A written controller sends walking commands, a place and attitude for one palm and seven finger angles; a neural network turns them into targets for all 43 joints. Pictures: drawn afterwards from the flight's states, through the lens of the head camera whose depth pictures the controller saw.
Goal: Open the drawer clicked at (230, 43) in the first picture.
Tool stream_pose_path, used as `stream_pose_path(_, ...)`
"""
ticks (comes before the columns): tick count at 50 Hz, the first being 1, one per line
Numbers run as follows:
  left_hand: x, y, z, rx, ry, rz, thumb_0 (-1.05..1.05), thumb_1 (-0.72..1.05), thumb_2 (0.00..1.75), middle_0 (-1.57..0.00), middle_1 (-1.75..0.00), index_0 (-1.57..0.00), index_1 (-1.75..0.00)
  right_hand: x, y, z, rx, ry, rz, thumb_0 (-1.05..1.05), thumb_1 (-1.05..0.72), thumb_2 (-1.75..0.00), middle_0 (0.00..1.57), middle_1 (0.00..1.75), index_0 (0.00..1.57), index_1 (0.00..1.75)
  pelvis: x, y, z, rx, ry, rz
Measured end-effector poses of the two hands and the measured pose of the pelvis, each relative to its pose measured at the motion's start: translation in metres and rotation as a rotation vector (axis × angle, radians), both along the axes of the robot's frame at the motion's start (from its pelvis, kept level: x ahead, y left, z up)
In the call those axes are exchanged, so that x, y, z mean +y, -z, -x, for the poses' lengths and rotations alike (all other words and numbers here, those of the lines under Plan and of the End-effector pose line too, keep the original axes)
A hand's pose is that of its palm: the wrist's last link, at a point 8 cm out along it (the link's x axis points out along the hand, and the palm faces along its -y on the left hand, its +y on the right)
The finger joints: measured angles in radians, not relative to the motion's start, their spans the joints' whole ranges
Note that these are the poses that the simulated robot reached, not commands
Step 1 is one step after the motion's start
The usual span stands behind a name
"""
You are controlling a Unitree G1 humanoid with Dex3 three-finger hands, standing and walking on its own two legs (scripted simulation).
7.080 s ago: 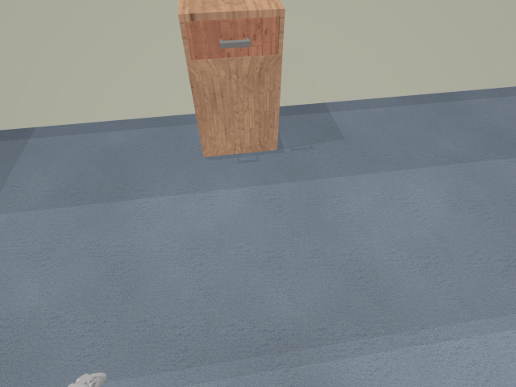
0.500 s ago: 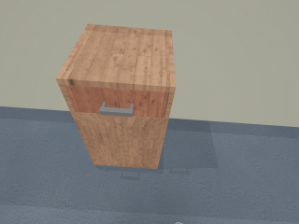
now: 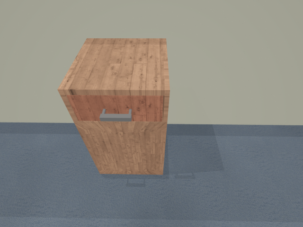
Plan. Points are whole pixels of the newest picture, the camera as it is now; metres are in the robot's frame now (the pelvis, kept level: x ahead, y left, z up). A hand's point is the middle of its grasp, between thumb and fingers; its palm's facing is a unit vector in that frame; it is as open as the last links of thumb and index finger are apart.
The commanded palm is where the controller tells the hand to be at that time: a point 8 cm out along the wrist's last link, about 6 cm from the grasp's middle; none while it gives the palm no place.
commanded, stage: come to a stop and stand still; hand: left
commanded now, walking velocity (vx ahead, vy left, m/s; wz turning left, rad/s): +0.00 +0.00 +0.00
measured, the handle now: (116, 114) +0.57 +0.19 -0.11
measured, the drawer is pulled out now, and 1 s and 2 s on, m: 0.00 0.00 0.00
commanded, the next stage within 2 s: look again from close up in 0.32 s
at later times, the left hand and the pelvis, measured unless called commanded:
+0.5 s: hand out of the picture -0.01 +0.14 -0.18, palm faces +0.03 -0.98 -0.17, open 7.3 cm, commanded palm none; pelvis +0.00 -0.02 -0.01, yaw +2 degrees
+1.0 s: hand out of the picture +0.01 +0.20 -0.18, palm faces +0.06 -0.98 -0.19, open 7.3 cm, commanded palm none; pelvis +0.00 +0.02 -0.01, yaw +1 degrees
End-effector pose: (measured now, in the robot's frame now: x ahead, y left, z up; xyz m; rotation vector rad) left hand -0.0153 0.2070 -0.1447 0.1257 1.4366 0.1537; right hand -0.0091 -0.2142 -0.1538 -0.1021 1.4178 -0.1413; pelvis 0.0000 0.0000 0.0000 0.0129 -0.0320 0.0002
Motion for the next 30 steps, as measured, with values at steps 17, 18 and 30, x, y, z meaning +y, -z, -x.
stream_pose_path(17, -0.020, 0.001, 0.011, 0.017, -0.021, 0.014, 0.00, 0.91, 0.90, -0.20, -0.30, -0.20, -0.30, 0.001, 0.001, 0.041, 0.102, 0.023, -0.028, 0.00, -0.91, -0.89, 0.19, 0.30, 0.20, 0.30, -0.015, 0.001, 0.002, 0.012, -0.007, 0.002)
stream_pose_path(18, -0.021, 0.001, 0.011, 0.019, -0.022, 0.015, 0.00, 0.91, 0.90, -0.20, -0.30, -0.20, -0.30, 0.001, 0.001, 0.040, 0.102, 0.023, -0.029, 0.00, -0.91, -0.89, 0.19, 0.30, 0.20, 0.30, -0.015, 0.001, 0.001, 0.013, -0.007, 0.002)
stream_pose_path(30, -0.003, 0.004, -0.014, -0.069, -0.012, -0.024, 0.01, 0.92, 0.90, -0.20, -0.30, -0.20, -0.30, -0.015, 0.003, -0.015, -0.045, -0.029, 0.025, 0.01, -0.91, -0.89, 0.20, 0.30, 0.20, 0.30, -0.011, 0.010, -0.010, 0.026, -0.033, 0.017)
